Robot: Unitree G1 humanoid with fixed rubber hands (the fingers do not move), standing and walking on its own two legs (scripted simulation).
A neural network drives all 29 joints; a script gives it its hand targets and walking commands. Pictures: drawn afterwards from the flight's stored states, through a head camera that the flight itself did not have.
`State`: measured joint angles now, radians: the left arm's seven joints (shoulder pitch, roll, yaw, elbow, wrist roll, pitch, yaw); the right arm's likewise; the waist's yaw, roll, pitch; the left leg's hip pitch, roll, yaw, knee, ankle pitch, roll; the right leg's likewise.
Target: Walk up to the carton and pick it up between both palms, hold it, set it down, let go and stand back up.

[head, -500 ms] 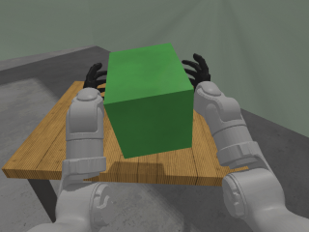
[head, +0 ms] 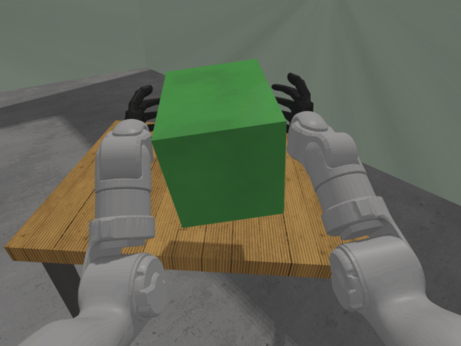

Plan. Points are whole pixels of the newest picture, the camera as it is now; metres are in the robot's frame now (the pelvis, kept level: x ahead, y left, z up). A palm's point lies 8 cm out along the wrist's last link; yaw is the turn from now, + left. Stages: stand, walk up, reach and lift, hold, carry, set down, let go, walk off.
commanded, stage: hold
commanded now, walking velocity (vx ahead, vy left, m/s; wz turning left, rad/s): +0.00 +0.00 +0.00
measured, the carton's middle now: (221, 138) +0.39 +0.00 +0.25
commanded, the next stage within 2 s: none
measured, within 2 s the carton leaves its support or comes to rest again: neither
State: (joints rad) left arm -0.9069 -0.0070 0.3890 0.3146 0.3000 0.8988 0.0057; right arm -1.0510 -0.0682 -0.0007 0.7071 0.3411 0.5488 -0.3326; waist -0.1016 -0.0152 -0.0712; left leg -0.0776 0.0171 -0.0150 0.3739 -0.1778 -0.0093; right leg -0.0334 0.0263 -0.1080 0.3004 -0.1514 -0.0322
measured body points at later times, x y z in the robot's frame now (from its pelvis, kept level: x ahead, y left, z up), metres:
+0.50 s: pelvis +0.01 +0.01 +0.00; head -0.07 +0.03 +0.44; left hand +0.39 +0.14 +0.27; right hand +0.39 -0.12 +0.29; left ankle +0.03 +0.12 -0.75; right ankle +0.02 -0.09 -0.75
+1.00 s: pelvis +0.00 +0.00 +0.00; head -0.08 +0.02 +0.44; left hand +0.39 +0.14 +0.27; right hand +0.39 -0.12 +0.29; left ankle +0.03 +0.12 -0.75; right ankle +0.02 -0.09 -0.75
